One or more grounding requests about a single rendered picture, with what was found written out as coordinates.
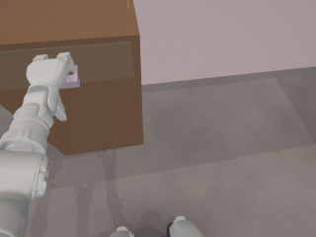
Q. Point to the drawer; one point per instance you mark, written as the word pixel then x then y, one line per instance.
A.
pixel 98 61

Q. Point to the cabinet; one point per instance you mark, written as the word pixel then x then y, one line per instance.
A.
pixel 100 114

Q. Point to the right robot shin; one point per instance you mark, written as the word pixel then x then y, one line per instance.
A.
pixel 179 218

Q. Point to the handle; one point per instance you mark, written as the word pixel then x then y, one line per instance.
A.
pixel 72 81

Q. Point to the right robot thigh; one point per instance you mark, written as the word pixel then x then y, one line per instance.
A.
pixel 184 228

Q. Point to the left robot upper arm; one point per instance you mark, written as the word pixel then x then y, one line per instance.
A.
pixel 23 177

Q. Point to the robot left forearm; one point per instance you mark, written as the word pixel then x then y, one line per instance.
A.
pixel 29 129

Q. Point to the left robot hand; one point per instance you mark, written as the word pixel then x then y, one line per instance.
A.
pixel 53 71

